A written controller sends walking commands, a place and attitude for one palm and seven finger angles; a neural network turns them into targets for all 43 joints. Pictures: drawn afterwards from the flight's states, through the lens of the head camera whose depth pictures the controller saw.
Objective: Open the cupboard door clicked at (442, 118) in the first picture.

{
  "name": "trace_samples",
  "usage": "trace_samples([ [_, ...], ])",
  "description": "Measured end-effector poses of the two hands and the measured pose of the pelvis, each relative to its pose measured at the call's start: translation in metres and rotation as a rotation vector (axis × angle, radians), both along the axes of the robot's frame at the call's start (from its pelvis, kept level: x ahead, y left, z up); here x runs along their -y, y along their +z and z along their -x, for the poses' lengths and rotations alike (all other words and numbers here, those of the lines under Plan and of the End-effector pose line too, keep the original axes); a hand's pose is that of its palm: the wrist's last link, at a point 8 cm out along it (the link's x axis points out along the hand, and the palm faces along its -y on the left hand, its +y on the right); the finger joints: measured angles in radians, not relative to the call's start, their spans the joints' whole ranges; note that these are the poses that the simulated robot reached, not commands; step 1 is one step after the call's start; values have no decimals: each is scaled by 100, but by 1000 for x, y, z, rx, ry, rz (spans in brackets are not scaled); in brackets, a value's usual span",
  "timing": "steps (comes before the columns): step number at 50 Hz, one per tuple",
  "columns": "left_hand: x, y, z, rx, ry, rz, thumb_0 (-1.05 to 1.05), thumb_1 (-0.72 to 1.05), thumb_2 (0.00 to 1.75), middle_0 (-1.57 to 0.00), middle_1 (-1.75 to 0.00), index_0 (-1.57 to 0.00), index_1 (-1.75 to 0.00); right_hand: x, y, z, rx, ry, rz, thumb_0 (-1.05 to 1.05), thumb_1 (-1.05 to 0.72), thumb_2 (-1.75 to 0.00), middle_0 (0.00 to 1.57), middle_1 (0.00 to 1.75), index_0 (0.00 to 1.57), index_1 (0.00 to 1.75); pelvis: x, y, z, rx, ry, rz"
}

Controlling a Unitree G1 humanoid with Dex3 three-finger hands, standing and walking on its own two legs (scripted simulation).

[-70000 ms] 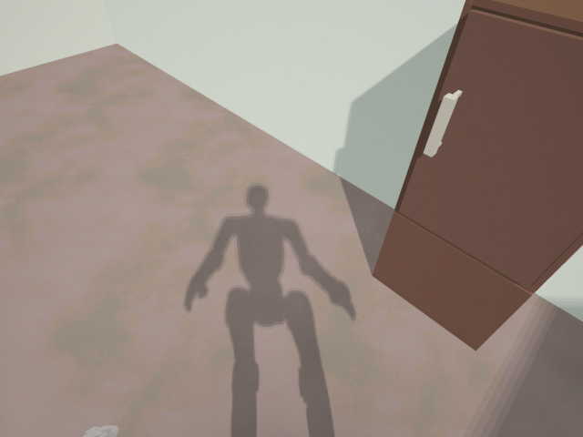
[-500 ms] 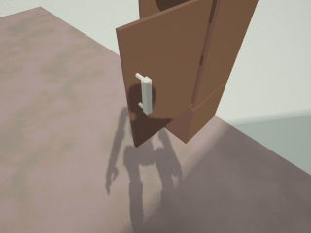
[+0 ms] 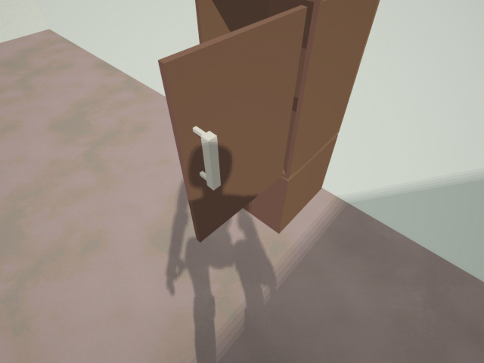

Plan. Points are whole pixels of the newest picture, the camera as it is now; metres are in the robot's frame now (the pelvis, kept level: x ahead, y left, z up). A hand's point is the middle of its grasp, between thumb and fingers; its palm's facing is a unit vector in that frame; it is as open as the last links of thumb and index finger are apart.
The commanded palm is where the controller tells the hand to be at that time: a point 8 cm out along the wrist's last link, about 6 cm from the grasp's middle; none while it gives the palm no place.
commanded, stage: let the arm hang, fingers relaxed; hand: left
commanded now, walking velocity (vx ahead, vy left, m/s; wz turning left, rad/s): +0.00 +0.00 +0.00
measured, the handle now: (205, 158) +0.54 +0.11 +0.01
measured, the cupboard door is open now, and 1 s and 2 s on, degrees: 87 87 87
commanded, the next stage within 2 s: look to check the result in 0.02 s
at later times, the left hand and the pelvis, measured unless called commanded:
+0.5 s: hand out of the picture +0.01 +0.16 -0.17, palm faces +0.03 -0.98 -0.21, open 7.3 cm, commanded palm none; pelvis +0.03 -0.02 +0.00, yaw +0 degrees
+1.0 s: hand out of the picture +0.04 +0.15 -0.17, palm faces +0.02 -0.97 -0.23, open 7.3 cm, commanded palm none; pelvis +0.04 -0.03 +0.00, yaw +0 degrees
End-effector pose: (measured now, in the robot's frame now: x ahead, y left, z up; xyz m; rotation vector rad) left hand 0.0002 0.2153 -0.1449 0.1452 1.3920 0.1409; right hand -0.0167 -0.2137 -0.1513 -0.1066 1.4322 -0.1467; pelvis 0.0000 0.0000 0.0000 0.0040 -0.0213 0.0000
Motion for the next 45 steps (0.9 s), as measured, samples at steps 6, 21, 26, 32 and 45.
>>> trace_samples([
  [6,4,0,-1,-25,8,-2,0,91,90,-20,-30,-21,-30,2,0,-1,-26,-1,-4,0,-90,-90,20,30,20,30,5,1,-7,-1,1,0],
  [21,9,4,-3,-58,28,-25,0,91,90,-20,-30,-20,-30,17,0,-35,4,23,7,0,-91,-90,20,30,20,30,15,2,-23,2,1,-4],
  [26,12,4,-8,-52,26,-23,0,91,90,-20,-30,-20,-30,24,1,-48,23,31,17,0,-91,-90,20,30,20,30,18,2,-27,3,0,-6],
  [32,16,4,-17,-40,23,-21,0,90,90,-20,-30,-20,-30,31,2,-57,36,37,24,0,-91,-90,20,30,20,30,22,2,-32,2,1,-7],
  [45,16,6,-32,-17,16,-37,0,90,90,-20,-30,-20,-30,42,3,-65,36,37,34,0,-90,-90,20,30,20,30,29,2,-39,3,-1,-9],
])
